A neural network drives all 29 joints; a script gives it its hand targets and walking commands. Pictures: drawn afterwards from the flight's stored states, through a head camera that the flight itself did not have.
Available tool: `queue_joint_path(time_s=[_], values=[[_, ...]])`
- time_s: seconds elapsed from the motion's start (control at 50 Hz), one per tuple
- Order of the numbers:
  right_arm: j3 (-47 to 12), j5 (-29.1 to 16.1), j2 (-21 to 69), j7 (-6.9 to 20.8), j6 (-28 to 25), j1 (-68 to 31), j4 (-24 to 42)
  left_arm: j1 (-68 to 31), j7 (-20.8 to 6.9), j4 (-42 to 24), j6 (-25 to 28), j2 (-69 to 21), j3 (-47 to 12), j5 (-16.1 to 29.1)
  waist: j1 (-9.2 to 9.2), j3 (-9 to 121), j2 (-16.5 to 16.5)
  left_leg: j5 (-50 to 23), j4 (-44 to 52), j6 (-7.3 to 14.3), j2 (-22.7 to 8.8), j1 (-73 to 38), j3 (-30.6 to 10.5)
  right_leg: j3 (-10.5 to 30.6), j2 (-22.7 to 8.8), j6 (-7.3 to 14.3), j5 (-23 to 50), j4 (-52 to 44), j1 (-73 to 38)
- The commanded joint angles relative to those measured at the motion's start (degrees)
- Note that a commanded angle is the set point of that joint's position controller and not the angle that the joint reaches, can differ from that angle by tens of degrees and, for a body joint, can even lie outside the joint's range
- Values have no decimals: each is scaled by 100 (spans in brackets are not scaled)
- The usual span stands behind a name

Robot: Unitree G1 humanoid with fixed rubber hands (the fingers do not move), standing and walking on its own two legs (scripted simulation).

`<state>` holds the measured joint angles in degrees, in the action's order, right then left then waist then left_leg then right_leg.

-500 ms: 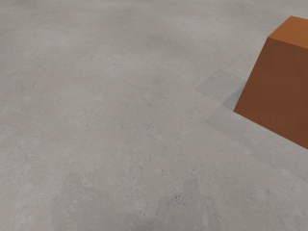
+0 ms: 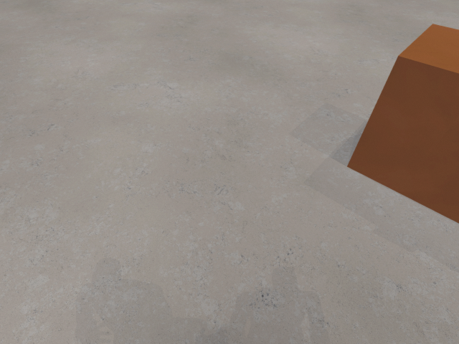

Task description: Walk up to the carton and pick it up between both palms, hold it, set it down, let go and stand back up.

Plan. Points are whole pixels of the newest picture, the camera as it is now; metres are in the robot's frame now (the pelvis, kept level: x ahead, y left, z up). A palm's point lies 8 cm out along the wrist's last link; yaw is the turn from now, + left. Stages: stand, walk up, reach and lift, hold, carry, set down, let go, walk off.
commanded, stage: stand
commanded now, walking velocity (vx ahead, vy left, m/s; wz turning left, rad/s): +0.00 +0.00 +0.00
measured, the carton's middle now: out of the picture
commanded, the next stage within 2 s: walk up in 0.90 s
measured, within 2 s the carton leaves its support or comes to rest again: neither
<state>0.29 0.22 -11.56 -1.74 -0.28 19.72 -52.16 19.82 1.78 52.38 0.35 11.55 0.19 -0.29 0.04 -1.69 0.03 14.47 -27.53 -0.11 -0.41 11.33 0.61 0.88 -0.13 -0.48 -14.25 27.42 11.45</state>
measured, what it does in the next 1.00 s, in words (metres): stands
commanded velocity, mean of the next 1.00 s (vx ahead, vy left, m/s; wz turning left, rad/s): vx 0.00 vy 0.00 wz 0.00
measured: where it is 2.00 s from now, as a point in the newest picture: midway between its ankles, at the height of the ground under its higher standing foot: outside the picture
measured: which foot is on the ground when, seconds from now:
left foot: down 0.00-1.00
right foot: down 0.00-1.00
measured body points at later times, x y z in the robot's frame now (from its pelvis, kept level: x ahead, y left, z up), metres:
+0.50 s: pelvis +0.00 +0.00 +0.00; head +0.01 +0.00 +0.45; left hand +0.02 +0.24 -0.15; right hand +0.02 -0.24 -0.15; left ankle +0.00 +0.12 -0.74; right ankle +0.01 -0.12 -0.74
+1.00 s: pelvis +0.00 +0.00 +0.00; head +0.01 +0.01 +0.45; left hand -0.01 +0.21 -0.16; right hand -0.02 -0.20 -0.16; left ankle +0.00 +0.12 -0.74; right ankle +0.01 -0.12 -0.74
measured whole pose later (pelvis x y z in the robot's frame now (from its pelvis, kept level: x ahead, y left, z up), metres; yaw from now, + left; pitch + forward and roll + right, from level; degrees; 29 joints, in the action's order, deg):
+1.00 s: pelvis +0.00 +0.00 +0.00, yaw +0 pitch -2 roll +0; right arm -0.4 0.7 -6.7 -1.7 0.3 18.6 -62.3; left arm 17.3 1.6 63.4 -0.2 7.3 -0.3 -0.2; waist 0.0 -2.7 0.5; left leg 13.0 -25.1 0.2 -0.2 10.1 0.6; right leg 1.0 -0.4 -0.9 -12.5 24.6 10.0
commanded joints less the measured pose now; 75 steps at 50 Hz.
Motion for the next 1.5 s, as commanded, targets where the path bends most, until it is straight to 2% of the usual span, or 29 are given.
queue_joint_path(time_s=[0.0, 0.52, 0.56, 0.6, 0.62, 0.64, 0.7, 0.72, 0.8, 0.9, 0.96, 0.98, 1.04, 1.06, 1.08, 1.1, 1.12, 1.14, 1.16, 1.18, 1.22, 1.3, 1.34, 1.36, 1.4, 1.42, 1.44, 1.46, 1.48], values=[[165, -3, -741, -42, -88, 304, 259, 309, 41, -255, 85, 736, 154, 3, -1, -243, -9, -495, 595, 113, -490, 114, -512, 474, -481, 124, 569, -537, 168], [130, -14, -703, -55, -80, 299, 17, 295, 57, 8, 76, 695, 111, 9, -2, -299, -5, -373, 702, 99, -494, 86, -493, 476, -477, 102, 483, -620, 160], [20, 53, -177, 14, 24, 298, -212, 140, 1, 277, -8, 355, 40, -19, -68, -366, 47, -588, 693, 167, -398, 27, -396, 459, -456, 223, 580, -706, 207], [31, 55, -289, 2, 20, 277, -270, 180, -2, 323, -6, 365, 34, -15, -49, -294, -189, -797, 659, 204, -434, -35, -417, 422, -434, 227, 763, -656, 96], [44, 47, -327, -8, 24, 348, -333, 261, -3, 394, -3, 362, 39, 2, -20, -211, -99, -771, 676, 206, -434, 6, -401, 404, -436, 226, 745, -654, -9], [35, 27, -328, -2, 30, 362, -391, 197, 7, 471, 1, 415, 39, -22, -64, -180, 208, -665, 702, 176, -401, -14, -383, 399, -448, 219, 660, -701, -47], [44, 42, -337, -22, 22, 176, -475, 191, 7, 587, -20, 348, 36, -11, 34, -325, 28, -508, 769, 187, -409, 52, -404, 436, -442, 221, 462, -797, 57], [38, 53, -285, -7, 17, 194, -487, 196, 6, 659, -32, 344, 28, 0, 9, -446, 290, -533, 775, 172, -402, 73, -423, 408, -411, 204, 404, -813, 77], [39, 41, -233, -12, 2, 271, -708, 116, -2, 804, -1, 200, 32, 13, -37, -423, -114, -549, 778, 193, -408, 113, -427, 419, -445, 230, 501, -789, -13], [35, 46, -90, -34, 0, 299, -908, 163, 3, 1015, -12, 154, 44, 10, 21, -501, 46, -461, 825, 152, -411, 61, -397, 333, -389, 177, 342, -819, 152], [60, 63, -95, -32, 8, 329, -989, 136, 27, 1070, -24, 146, 71, 2, -34, -478, -85, -302, 867, 161, -384, 169, -439, 352, -387, 180, 240, -809, 125], [54, 64, -28, -42, 8, 361, -1030, 127, 27, 1092, -16, 40, 58, 13, -24, -447, -260, -293, 891, 183, -412, 190, -462, 334, -399, 195, 350, -773, 25], [52, 51, -5, -36, -16, 396, -1101, 197, 20, 1221, -1, 79, 71, 0, -33, -375, -11, -155, 912, 192, -401, 130, -515, 283, -341, 174, 283, -716, 77], [62, 64, -60, -34, -16, 271, -1073, 158, 26, 1241, -16, -22, 60, 0, -14, -498, -184, -63, 936, 202, -428, 166, -508, 297, -346, 171, 281, -718, 141], [591, 401, -962, -198, -161, 576, -564, -97, -94, 467, -7, 1013, 530, -33, -113, -92, -275, 1697, 800, 701, -1032, -1554, -1073, 189, -97, 229, -1637, 764, 2006], [742, 556, -1264, -274, -214, 783, -649, -410, -160, 354, -64, 845, 537, -111, -319, -91, -962, 2258, 1370, 1171, -2228, -1919, -2154, -140, -116, 110, -1821, 2238, 3036], [728, 588, -1172, -342, -210, 680, -649, -393, -195, 273, -177, 769, 564, -310, -195, -208, -550, 2306, 1500, 1322, -2856, -1501, -2348, 53, -598, -17, -1490, 3062, 3172], [720, 556, -1097, -374, -222, 544, -615, -464, -235, 174, -240, 686, 605, -426, -213, -411, -463, 2335, 1536, 1573, -2944, -969, -2355, 108, -777, -51, -1514, 3391, 3076], [696, 528, -916, -364, -280, 418, -591, -556, -278, 82, -257, 622, 660, -462, -170, -665, -208, 2252, 1585, 1551, -2802, -546, -2052, 264, -892, -63, -1177, 3574, 3055], [630, 522, -815, -348, -332, 238, -556, -476, -330, 27, -269, 487, 666, -481, -121, -780, -271, 2244, 1640, 1495, -2721, -249, -1754, 357, -1020, -63, -1010, 3647, 2908], [636, 503, -793, -311, -385, -101, -427, -155, -445, 9, -305, 287, 634, -383, 38, -788, -517, 2050, 1615, 1358, -2439, -144, -1001, 289, -975, -131, -727, 3555, 2721], [739, 560, -1093, -253, -404, -344, -284, -284, -601, -370, -339, 320, 588, -270, 26, -1100, -973, 2083, 1664, 1396, -2320, 292, -125, 42, -1142, -146, -680, 2690, 2215], [781, 583, -1246, -204, -384, -510, -183, -229, -679, -454, -255, 384, 582, -182, 74, -1141, -1179, 1951, 1408, 1292, -2105, 518, 562, -363, -1028, -49, -671, 2045, 1643], [827, 588, -1347, -184, -359, -636, -111, -63, -709, -423, -209, 464, 599, -155, 142, -964, -1251, 2204, 1254, 1288, -2065, 691, 743, -613, -916, 5, -623, 1902, 1131], [855, 589, -1492, -162, -301, -905, 54, 471, -715, -346, -100, 730, 698, -108, 410, -750, -767, 3011, 708, 1196, -2020, 1437, 890, -991, -632, 135, -459, 1574, -72], [795, 556, -1336, -125, -247, -963, 105, 966, -676, -156, -47, 866, 783, -99, 654, -534, -25, 3140, -160, 1042, -1782, 1838, 1160, -1038, -434, 222, -290, 1354, -847], [644, 520, -933, -53, -220, -883, 171, 1455, -578, 61, 19, 1120, 867, -99, 884, -391, 1133, 2458, -1717, 853, -1204, 1942, 1525, -995, -20, 322, -575, 983, -1182], [406, 401, -356, 90, -203, -860, 479, 1832, -478, 92, 69, 1605, 914, -117, 1110, -267, 2594, 2433, -3863, 580, -433, 2536, 1554, 741, -616, 732, -1775, -65, -1113], [341, 189, -256, 179, -195, -877, 799, 1473, -412, -129, 94, 1798, 806, -107, 913, -573, 2583, 2325, -4501, 376, -218, 3202, 709, 3006, -1446, 1130, -2432, -1323, -696]])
